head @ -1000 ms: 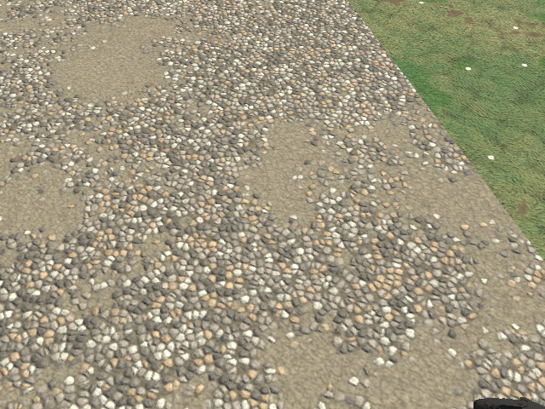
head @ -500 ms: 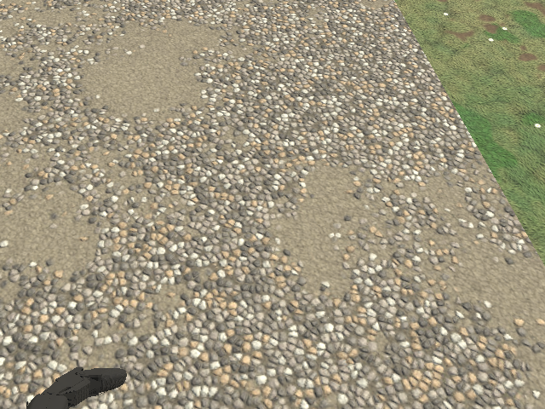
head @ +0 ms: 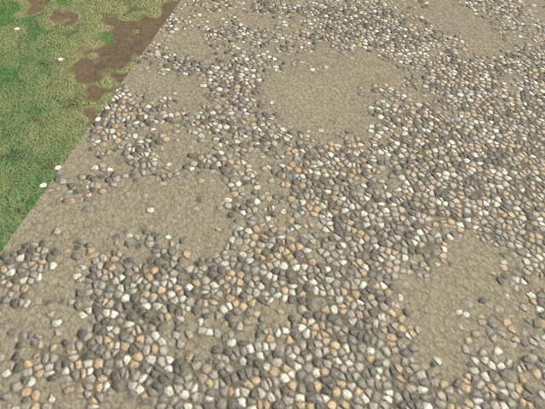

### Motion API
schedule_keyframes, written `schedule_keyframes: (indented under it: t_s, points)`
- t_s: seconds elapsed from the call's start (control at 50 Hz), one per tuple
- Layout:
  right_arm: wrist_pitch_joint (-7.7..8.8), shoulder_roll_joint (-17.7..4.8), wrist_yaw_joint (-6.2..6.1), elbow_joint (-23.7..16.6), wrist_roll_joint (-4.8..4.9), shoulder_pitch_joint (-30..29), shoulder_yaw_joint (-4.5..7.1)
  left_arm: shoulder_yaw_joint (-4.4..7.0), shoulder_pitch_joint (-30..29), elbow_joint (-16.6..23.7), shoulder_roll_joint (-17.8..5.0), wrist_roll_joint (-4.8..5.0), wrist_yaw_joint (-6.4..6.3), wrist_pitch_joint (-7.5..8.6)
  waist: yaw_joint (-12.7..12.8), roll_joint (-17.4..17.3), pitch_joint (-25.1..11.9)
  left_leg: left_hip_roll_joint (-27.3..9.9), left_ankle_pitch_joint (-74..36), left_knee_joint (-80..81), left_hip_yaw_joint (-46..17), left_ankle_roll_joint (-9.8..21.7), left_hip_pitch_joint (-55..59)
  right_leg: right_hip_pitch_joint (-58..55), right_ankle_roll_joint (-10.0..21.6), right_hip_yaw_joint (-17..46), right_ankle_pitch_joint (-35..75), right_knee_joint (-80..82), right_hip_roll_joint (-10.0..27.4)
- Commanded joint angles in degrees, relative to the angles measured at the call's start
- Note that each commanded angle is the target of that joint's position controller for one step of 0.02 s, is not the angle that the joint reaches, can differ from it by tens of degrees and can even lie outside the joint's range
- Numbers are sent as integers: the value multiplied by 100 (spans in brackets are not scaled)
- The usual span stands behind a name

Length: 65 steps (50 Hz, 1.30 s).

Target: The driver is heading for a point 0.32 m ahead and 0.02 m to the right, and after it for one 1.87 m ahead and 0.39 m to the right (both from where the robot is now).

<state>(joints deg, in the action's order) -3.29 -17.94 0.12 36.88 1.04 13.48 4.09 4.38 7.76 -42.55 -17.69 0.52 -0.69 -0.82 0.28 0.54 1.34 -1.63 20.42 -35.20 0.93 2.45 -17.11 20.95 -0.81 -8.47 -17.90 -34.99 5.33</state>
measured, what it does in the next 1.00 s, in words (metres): walks ahead: right foot, then left foot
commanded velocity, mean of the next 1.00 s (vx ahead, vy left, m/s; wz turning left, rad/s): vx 0.19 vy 0.00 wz -0.01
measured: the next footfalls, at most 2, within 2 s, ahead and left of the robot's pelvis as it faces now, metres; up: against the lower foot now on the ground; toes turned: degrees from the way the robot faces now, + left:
right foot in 0.46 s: +0.34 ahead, -0.08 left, +0.00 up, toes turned +10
left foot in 0.88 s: +0.36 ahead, +0.15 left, +0.00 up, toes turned -7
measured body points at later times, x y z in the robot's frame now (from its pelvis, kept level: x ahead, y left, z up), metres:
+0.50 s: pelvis +0.19 +0.00 +0.00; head +0.22 +0.01 +0.45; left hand +0.36 +0.28 -0.09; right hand +0.26 -0.29 -0.12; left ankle +0.00 +0.10 -0.70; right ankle +0.30 -0.09 -0.73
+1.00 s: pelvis +0.28 +0.04 +0.01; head +0.31 +0.06 +0.46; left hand +0.44 +0.32 -0.10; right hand +0.41 -0.25 -0.06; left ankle +0.32 +0.15 -0.73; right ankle +0.25 -0.09 -0.66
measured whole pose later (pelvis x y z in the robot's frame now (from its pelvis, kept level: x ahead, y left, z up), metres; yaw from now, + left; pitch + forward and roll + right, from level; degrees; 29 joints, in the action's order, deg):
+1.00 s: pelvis +0.28 +0.04 +0.01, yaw -6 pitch +1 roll -1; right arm 0.9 -15.4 -1.9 36.1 -1.7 10.4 2.8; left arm 5.2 9.3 -43.4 -19.9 1.4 -1.3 -2.4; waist 0.6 2.4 2.2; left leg -0.3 11.9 -27.6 -1.1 0.6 -17.0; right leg 28.4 -3.1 6.1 -26.9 -59.2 -4.9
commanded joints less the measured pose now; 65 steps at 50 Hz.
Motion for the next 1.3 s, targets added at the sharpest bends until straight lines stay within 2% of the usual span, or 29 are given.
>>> schedule_keyframes:
  t_s: [0.02,0.04,0.06,0.1,0.12,0.28,0.36,0.4,0.44,0.46,0.48,0.5,0.52,0.54,0.58,0.66,0.72,0.8,0.86,0.88,0.9,0.92,0.94,0.98,1.1,1.2,1.26,1.28,1.3]
  points:
    - [250,-1624,-3,-135,-173,1288,406,103,-952,812,-360,-16,73,241,-615,-1647,-12,-1972,2244,2564,-4378,1765,1393,3170,4,991,-1766,-2355,-610]
    - [416,-1302,-3,-219,-232,823,323,217,-1123,820,-774,119,73,360,-455,-1172,366,-1847,2529,2867,-4023,1543,1206,3185,158,1305,-992,-2480,-334]
    - [507,-1085,-43,-214,-168,540,245,273,-906,706,-880,113,70,423,-226,-1123,433,-1659,2051,2793,-3550,1272,1200,3126,199,1321,-314,-2311,-245]
    - [533,-855,-107,-190,-88,461,155,273,-653,449,-755,-82,57,476,-122,-913,240,-1242,1036,2649,-2762,954,1257,2668,48,1277,499,-1991,-187]
    - [556,-773,-132,-163,-106,590,121,261,-664,405,-661,-87,89,507,-125,-850,146,-1093,625,2646,-2520,897,1259,2447,-4,1225,873,-1902,-260]
    - [595,-860,-220,141,-2,1264,190,109,-1334,513,-336,18,233,635,-452,-925,245,-821,-607,2481,-1935,853,1290,1726,-295,1189,1840,14,-524]
    - [503,-798,-211,338,-42,1372,162,13,-1469,538,-272,-23,361,711,-588,-977,295,-874,-2407,1943,-1641,733,1415,1169,-121,897,1854,556,-564]
    - [469,-796,-209,359,-52,1277,155,45,-1223,460,-413,-32,389,729,-486,-1037,139,-944,-3235,1574,-1632,618,1598,826,88,797,1669,692,-618]
    - [477,-728,-227,335,-24,1077,117,117,-477,210,-584,-132,346,760,-68,-920,-336,-648,-4733,665,-1333,377,1711,-202,400,593,2174,1194,-805]
    - [509,-622,-234,295,-106,1108,71,163,132,96,-837,-180,322,783,178,-682,-960,-395,-4421,-205,-1140,134,1294,-1419,713,1092,3393,1033,-325]
    - [556,-329,-223,181,-256,1542,-39,239,781,10,-1332,-265,299,748,110,610,-1963,172,-2048,-2048,-900,-249,-305,-3570,1533,2663,5390,450,980]
    - [587,-314,-195,316,-226,1998,-63,164,961,-169,-1021,-89,332,650,35,1618,-2537,688,1625,-3465,-788,-580,-1212,-4147,2355,4165,5499,879,1771]
    - [582,-830,-170,300,-130,1574,56,109,669,-76,-844,100,339,571,138,949,-1947,378,1566,-3890,-949,-626,-1503,-3437,2141,3981,4238,1209,1495]
    - [563,-858,-175,157,-61,961,75,73,264,31,-731,84,299,504,157,591,-1276,188,1268,-3920,-801,-636,-1757,-2794,1880,3401,3524,1319,1188]
    - [480,-805,-258,-15,-165,442,112,64,-79,120,-747,29,215,412,37,179,-583,-37,817,-3301,-696,-641,-1640,-1517,1648,2896,3151,1618,829]
    - [421,-368,-352,-54,-158,536,19,157,-178,160,-890,-45,103,258,-164,664,-630,117,606,-1837,-484,-712,-876,-675,1607,2603,3091,1801,459]
    - [385,-384,-343,-115,-152,302,20,221,-212,205,-970,62,16,131,-110,646,-862,228,-142,-1149,-533,-735,-480,-483,1463,2681,2303,1782,353]
    - [431,-403,-252,-274,-120,-63,38,223,-183,219,-940,90,-33,-20,-18,739,-673,364,-392,-308,-578,-693,-195,-363,1252,3092,1308,1635,218]
    - [565,-503,-191,-240,-106,163,116,159,-199,260,-777,139,-72,-101,-237,695,-629,229,-1254,1273,-577,-474,683,-262,828,3252,1137,1050,-111]
    - [560,-875,-236,-295,-199,290,202,63,19,284,-484,79,-67,-95,-161,51,-822,-799,-1408,1554,-1369,-102,1236,138,500,2893,48,223,-425]
    - [474,-1295,-233,-351,-384,6,302,26,185,436,-298,76,-59,-46,133,-1550,-556,-1870,-2226,1843,-2736,724,1194,1148,184,1768,-1441,-834,-1301]
    - [479,-995,-213,-437,-459,-57,240,165,342,342,-795,23,-61,0,32,-1473,-638,-2236,-2492,1848,-3087,1222,989,1237,-36,1645,-1867,-2187,-981]
    - [494,-687,-217,-511,-405,-261,141,274,458,223,-1033,89,-52,-24,93,-1058,-542,-1968,-2545,1759,-2562,1148,867,1241,-131,1674,-1564,-2787,-857]
    - [496,-516,-231,-528,-230,-601,93,303,597,64,-911,80,-107,-177,161,-776,-375,-1418,-2486,1608,-1625,789,873,1379,-366,1535,-943,-3307,-721]
    - [377,-667,-299,-353,-227,-267,185,138,-41,564,-455,105,14,-231,-211,-1015,-502,-1409,-3162,1554,-810,1013,1425,1285,-633,1076,-529,-2262,-440]
    - [343,-917,-197,-288,-126,-396,307,131,-87,772,-487,85,146,-282,-227,-1116,-605,-1598,-3257,1443,-453,1015,1215,350,-398,621,-464,-1015,-419]
    - [358,-950,-159,-220,40,-532,341,183,186,773,-495,90,226,-329,2,-1075,-589,-1609,-3049,1002,-237,740,1066,-326,-55,391,253,271,-536]
    - [371,-839,-156,-135,83,-420,321,228,431,696,-553,77,215,-327,104,-924,-624,-1447,-2646,620,-2,450,779,-897,135,414,855,926,-658]
    - [395,-606,-134,-32,-20,-111,263,345,672,665,-907,77,149,-314,96,-127,-712,-1083,-1628,-296,486,-67,-50,-1843,418,1184,2175,1306,-262]
Over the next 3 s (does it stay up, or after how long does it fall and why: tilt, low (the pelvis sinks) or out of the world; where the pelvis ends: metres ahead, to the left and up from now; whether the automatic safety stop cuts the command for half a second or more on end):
stays up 0.33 0.04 0.01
